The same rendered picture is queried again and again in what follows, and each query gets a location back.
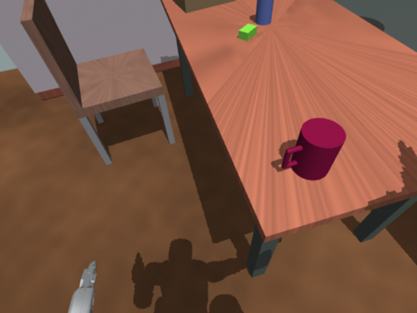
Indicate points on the table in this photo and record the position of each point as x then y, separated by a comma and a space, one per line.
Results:
316, 59

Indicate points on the chair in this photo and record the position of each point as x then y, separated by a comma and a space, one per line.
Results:
94, 86

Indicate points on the left robot hand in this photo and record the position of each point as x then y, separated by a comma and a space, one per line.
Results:
83, 298

